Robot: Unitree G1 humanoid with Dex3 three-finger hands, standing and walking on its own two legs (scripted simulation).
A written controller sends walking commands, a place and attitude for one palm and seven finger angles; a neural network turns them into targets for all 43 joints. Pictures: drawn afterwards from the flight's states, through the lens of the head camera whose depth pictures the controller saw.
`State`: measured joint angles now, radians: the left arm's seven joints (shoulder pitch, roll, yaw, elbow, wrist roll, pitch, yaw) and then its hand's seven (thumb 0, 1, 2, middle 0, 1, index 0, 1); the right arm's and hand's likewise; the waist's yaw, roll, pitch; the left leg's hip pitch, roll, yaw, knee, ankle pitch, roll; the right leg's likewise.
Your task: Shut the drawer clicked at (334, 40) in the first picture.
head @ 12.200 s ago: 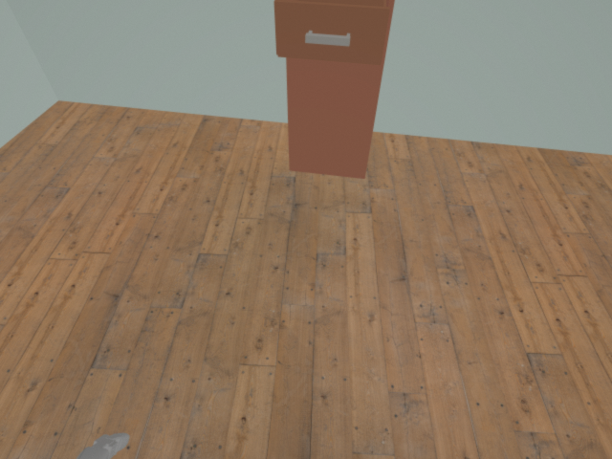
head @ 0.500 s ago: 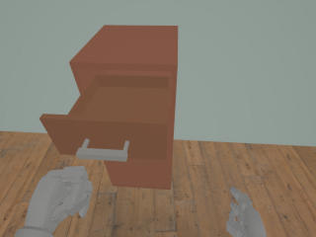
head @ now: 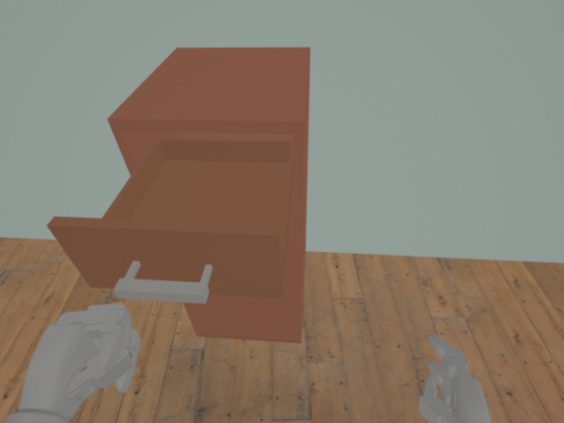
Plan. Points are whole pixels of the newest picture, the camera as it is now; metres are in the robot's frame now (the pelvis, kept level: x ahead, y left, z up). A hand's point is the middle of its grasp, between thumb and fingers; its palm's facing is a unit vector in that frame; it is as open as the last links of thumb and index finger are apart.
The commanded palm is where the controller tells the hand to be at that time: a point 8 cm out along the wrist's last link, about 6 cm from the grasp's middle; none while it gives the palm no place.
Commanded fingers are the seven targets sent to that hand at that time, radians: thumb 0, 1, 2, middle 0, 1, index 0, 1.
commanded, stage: bring the fist close to the handle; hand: left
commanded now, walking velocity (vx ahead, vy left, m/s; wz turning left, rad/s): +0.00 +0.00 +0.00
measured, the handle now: (166, 279) +0.31 +0.22 +0.05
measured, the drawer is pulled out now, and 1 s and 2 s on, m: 0.27 0.27 0.22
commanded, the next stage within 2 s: push the drawer shut in 1.24 s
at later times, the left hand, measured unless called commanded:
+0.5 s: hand (156, 354) +0.18 +0.18 +0.08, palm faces +0.02 -1.00 -0.04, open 3.3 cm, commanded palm +0.16 +0.23 +0.08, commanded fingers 0.00 0.90 0.90 -1.40 -1.60 -1.40 -1.60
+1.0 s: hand (177, 337) +0.22 +0.17 +0.05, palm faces +0.01 -1.00 -0.05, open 3.3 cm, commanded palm +0.19 +0.23 +0.05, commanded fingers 0.00 0.90 0.90 -1.40 -1.60 -1.40 -1.60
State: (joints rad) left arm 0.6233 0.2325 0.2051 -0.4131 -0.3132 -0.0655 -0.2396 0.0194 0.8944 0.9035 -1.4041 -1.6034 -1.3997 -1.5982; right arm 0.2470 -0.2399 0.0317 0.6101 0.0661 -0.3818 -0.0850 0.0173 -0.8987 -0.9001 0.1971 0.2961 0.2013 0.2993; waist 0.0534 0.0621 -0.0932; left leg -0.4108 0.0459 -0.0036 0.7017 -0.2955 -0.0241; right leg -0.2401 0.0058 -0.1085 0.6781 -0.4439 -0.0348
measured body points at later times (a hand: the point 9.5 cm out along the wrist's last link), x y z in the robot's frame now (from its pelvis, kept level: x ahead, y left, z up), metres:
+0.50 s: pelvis -0.01 +0.01 -0.01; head +0.00 +0.00 +0.44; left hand +0.18 +0.23 +0.08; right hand +0.18 -0.22 -0.08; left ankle +0.05 +0.14 -0.72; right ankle -0.05 -0.09 -0.72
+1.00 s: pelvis -0.01 +0.01 -0.03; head +0.02 +0.00 +0.42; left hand +0.21 +0.23 +0.05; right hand +0.15 -0.23 -0.11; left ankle +0.05 +0.14 -0.72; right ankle -0.05 -0.09 -0.72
